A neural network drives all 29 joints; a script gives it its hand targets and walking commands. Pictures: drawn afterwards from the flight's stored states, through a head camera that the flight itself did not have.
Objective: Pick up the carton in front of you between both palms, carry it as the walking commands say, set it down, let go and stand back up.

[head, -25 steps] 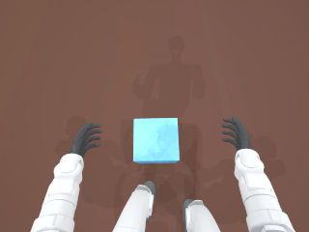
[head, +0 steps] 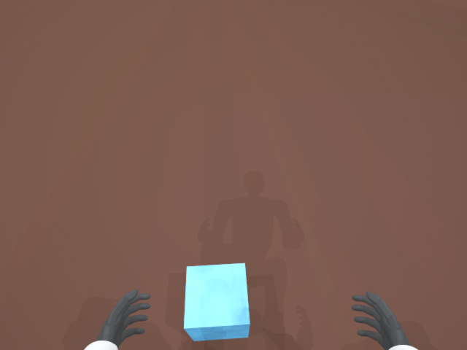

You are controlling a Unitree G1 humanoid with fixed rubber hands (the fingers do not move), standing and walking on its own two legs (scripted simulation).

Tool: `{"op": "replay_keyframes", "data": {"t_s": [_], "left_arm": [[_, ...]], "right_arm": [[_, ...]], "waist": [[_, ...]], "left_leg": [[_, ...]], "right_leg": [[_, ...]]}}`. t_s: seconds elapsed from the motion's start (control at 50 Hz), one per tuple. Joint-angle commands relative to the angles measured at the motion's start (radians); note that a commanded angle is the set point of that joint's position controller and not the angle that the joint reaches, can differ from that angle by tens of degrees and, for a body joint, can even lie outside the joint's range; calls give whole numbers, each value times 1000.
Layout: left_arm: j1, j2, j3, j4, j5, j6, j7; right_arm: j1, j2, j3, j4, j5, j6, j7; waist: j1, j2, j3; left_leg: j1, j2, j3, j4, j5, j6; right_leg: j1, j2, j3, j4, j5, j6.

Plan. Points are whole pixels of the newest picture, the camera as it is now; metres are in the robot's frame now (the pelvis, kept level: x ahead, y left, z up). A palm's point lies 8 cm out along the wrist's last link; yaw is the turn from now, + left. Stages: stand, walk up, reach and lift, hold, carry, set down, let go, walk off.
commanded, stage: let go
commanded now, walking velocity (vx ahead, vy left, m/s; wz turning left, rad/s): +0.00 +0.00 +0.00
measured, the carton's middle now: (218, 303) +0.36 +0.10 -0.65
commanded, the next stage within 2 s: stand in 0.40 s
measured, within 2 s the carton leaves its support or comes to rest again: neither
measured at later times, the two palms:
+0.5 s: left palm (88, 339) +0.16 +0.28 -0.08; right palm out of the picture +0.15 -0.24 -0.08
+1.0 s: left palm out of the picture +0.14 +0.32 -0.10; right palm out of the picture +0.13 -0.26 -0.09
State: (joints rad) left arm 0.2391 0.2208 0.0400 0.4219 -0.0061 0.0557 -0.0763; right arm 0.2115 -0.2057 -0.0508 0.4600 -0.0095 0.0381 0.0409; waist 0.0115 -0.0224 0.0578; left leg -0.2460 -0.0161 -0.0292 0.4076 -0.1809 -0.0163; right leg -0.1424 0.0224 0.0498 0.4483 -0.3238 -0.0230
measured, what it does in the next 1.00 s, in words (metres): stands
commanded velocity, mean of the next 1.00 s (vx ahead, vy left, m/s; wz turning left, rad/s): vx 0.00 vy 0.00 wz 0.00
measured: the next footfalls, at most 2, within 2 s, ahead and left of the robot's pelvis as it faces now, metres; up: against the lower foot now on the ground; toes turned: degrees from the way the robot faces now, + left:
none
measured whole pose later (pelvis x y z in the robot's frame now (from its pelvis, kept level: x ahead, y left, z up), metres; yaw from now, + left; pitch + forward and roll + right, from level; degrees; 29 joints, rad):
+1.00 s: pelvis +0.02 +0.03 +0.00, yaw -2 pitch -1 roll +0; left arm 0.21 0.36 0.02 0.77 0.03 0.01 0.03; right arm 0.14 -0.32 -0.03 0.87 -0.04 0.00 -0.02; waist 0.00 -0.05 0.01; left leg -0.22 -0.03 0.01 0.49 -0.26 0.03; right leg -0.08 0.00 0.09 0.44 -0.35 0.02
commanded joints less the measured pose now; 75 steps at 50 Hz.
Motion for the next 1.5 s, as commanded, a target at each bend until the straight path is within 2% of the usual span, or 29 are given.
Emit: {"op": "replay_keyframes", "data": {"t_s": [0.0, 0.1, 0.2, 0.22, 0.24, 0.28, 0.38, 0.4, 0.44, 0.48, 0.52, 0.62, 0.84, 1.04, 1.48], "left_arm": [[-43, 112, 43, -88, 11, 15, -2], [-29, 110, 53, -87, 30, 47, 1], [-33, 109, 53, -96, 34, 57, 2], [-70, 144, 57, -146, 47, 108, 26], [-49, 134, 46, -129, 42, 120, 36], [-43, 124, 38, -133, 34, 129, 47], [-40, 115, 24, -129, 21, 141, 60], [-53, 220, 51, -4, 32, 73, 95], [-46, 199, 42, 16, 44, 20, 103], [-50, 192, 44, 45, 48, -6, 99], [-49, 199, 44, 74, 45, -23, 91], [-36, 227, 41, 143, 42, -44, 98], [-22, 264, 22, 260, 37, -57, 108], [-36, 282, 10, 324, 34, -63, 111], [-61, 313, -3, 443, 32, -72, 103]], "right_arm": [[-46, -60, -1, -114, 13, 11, 10], [-50, -69, 1, -123, 14, 42, 18], [-40, -75, -9, -119, 0, 56, 16], [10, -78, -11, -58, 18, 30, -2], [4, -81, -5, -71, 17, 27, -11], [-10, -87, -1, -81, 18, 26, -16], [-17, -91, -7, -82, 9, 33, -19], [-25, -208, -28, 77, -47, 14, -47], [-26, -219, -33, 106, -50, -9, -62], [-49, -211, -31, 141, -44, -27, -63], [-73, -218, -31, 168, -39, -38, -58], [-81, -238, -33, 226, -33, -49, -62], [-90, -284, -24, 320, -28, -53, -68], [-108, -294, -13, 382, -23, -55, -66], [-137, -327, 0, 487, -14, -58, -58]], "waist": [[1, -44, -25], [10, -13, -2], [-1, -16, -15], [-11, 19, -70], [-12, -11, -69], [-7, -26, -74], [-5, -17, -62], [11, -119, -57], [-7, -49, -66], [-10, 8, -54], [-5, 37, -72], [-10, 55, -105], [-12, 31, -111], [-13, 13, -93], [-15, 17, -56]], "left_leg": [[349, -57, 41, 33, 151, -5], [376, -61, 42, 40, 168, -3], [393, -58, 36, 39, 204, -1], [324, -79, 44, 60, 176, -4], [290, -75, 40, 62, 168, 1], [259, -74, 40, 66, 175, 3], [248, -63, 31, 64, 216, 2], [112, 55, -8, 90, 202, 1], [81, 57, -24, 68, 83, 11], [55, 63, -43, 42, -5, 17], [47, 73, -57, 30, 17, 25], [88, 90, -71, 34, 154, 34], [139, 101, -71, 35, 262, 40], [152, 103, -69, 15, 240, 41], [160, 114, -82, -53, 124, 46]], "right_leg": [[-254, -47, 9, -175, 162, 27], [-234, -51, 8, -168, 202, 28], [-197, -38, 0, -147, 266, 34], [-100, -23, -6, -88, 386, 45], [-80, -21, -6, -69, 425, 53], [-69, -18, -7, -56, 439, 54], [-87, -2, -20, -55, 403, 42], [-116, -53, -6, -43, 231, 56], [-101, -58, 35, -55, 90, 39], [-106, -55, 44, -53, 44, 28], [-83, -54, 41, -35, 84, 27], [-51, -62, 52, -27, 186, 29], [-30, -80, 64, -40, 269, 27], [-29, -93, 75, -69, 270, 23], [-32, -108, 100, -140, 196, 10]]}}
